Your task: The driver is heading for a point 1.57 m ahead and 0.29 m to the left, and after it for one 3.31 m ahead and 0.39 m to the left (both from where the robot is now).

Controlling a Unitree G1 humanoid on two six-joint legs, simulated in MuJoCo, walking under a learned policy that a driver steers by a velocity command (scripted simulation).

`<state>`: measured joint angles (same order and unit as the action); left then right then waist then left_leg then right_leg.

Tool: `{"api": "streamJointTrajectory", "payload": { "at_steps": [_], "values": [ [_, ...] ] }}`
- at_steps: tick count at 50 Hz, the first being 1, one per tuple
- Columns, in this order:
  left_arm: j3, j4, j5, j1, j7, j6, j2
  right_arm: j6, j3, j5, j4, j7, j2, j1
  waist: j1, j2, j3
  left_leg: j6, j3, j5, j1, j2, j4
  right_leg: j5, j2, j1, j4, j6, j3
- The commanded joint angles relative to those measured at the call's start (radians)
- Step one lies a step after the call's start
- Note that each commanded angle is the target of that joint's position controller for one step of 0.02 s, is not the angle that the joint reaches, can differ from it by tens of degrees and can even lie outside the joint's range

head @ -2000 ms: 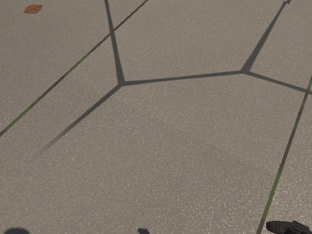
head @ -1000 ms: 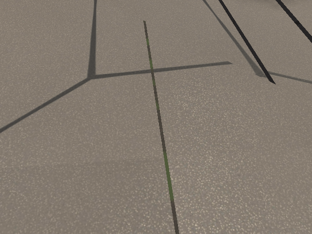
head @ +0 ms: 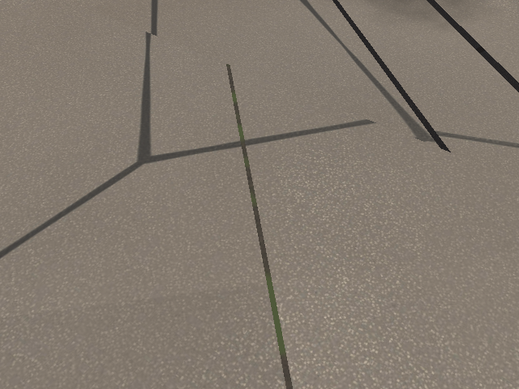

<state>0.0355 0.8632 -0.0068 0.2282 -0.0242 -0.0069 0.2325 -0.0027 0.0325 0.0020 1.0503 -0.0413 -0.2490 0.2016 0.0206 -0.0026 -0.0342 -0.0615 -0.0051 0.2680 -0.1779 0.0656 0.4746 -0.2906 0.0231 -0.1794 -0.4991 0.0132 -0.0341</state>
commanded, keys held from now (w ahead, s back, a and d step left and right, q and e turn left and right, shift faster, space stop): no key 0.58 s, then w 0.42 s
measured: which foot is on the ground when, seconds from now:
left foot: down 0.00-1.00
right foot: down 0.00-0.82, up 0.84-1.00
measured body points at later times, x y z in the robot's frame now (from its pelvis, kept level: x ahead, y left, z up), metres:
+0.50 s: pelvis +0.00 +0.01 +0.00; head +0.01 +0.01 +0.45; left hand +0.04 +0.26 -0.15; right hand +0.00 -0.24 -0.15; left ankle -0.01 +0.16 -0.74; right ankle -0.01 -0.11 -0.74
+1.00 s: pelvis +0.09 +0.05 +0.01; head +0.10 +0.06 +0.46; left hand +0.18 +0.30 -0.14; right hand +0.00 -0.19 -0.13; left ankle +0.00 +0.14 -0.74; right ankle +0.09 -0.09 -0.65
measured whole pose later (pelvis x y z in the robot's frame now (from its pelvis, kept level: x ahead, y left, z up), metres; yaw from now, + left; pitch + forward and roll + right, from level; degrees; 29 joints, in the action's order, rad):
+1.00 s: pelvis +0.09 +0.05 +0.01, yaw +1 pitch +1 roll -1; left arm 0.05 0.99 0.03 0.20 0.01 0.10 0.25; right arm 0.10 0.02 0.00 1.10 0.01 -0.18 0.50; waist 0.05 -0.02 0.01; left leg 0.04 -0.03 0.31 -0.03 -0.01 0.33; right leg -0.27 -0.05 -0.54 -1.09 0.06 0.02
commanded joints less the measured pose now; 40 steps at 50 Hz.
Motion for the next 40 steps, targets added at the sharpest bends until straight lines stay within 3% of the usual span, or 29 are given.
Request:
{"api": "streamJointTrajectory", "payload": {
  "at_steps": [1,29,31,33,34,37,38,39,40],
  "values": [
    [0.022,-0.021,0.002,0.009,-0.006,0.011,0.106,0.006,0.02,0.0,-0.015,-0.005,-0.114,0.023,0.0,-0.001,0.009,0.014,-0.01,-0.148,0.001,-0.007,-0.059,0.22,-0.043,-0.022,0.091,0.017,-0.035],
    [-0.002,0.162,0.01,0.051,-0.013,0.007,0.074,0.003,0.001,-0.001,0.048,-0.014,-0.052,0.122,-0.011,0.004,-0.021,0.026,-0.022,-0.121,-0.021,-0.027,-0.063,0.172,-0.031,-0.04,0.102,0.004,-0.009],
    [0.001,0.178,0.016,0.072,-0.017,0.001,0.078,0.001,0.001,-0.009,0.061,-0.017,-0.04,0.15,-0.014,-0.009,-0.01,0.04,-0.061,0.117,-0.033,-0.064,-0.029,-0.129,-0.009,-0.05,0.108,0.022,0.003],
    [0.011,0.169,0.025,0.074,-0.02,0.003,0.105,0.006,0.004,-0.014,0.041,-0.02,-0.047,0.132,-0.023,-0.033,-0.092,0.071,-0.061,0.356,-0.132,-0.074,0.018,-0.45,-0.038,-0.138,0.138,0.065,-0.05],
    [0.014,0.166,0.028,0.084,-0.018,0.012,0.114,0.017,0.002,-0.014,0.029,-0.018,-0.037,0.123,-0.029,-0.055,-0.126,0.083,-0.054,0.371,-0.178,-0.071,0.047,-0.511,-0.076,-0.156,0.163,0.087,-0.104],
    [0.036,0.181,0.039,0.16,-0.006,0.043,0.166,0.064,-0.007,-0.02,0.001,0.007,0.015,0.109,-0.049,-0.186,-0.117,0.097,-0.074,0.201,-0.261,-0.079,0.249,-0.577,-0.25,-0.088,0.277,0.189,-0.368],
    [0.037,0.173,0.041,0.144,-0.004,0.049,0.164,0.077,-0.006,-0.025,-0.006,0.017,0.013,0.11,-0.038,-0.188,-0.125,0.119,-0.047,0.191,-0.229,-0.061,0.276,-0.565,-0.285,-0.135,0.301,0.212,-0.425],
    [0.033,0.155,0.042,0.094,-0.002,0.053,0.154,0.088,-0.006,-0.031,-0.003,0.025,0.016,0.137,-0.004,-0.178,-0.136,0.143,-0.041,0.199,-0.17,-0.055,0.221,-0.527,-0.28,-0.182,0.293,0.204,-0.405],
    [0.029,0.13,0.047,0.018,0.001,0.054,0.145,0.095,-0.006,-0.034,0.019,0.028,0.024,0.211,0.049,-0.164,-0.143,0.166,-0.045,0.184,-0.039,-0.06,0.075,-0.467,-0.235,-0.259,0.247,0.17,-0.323]
  ]
}}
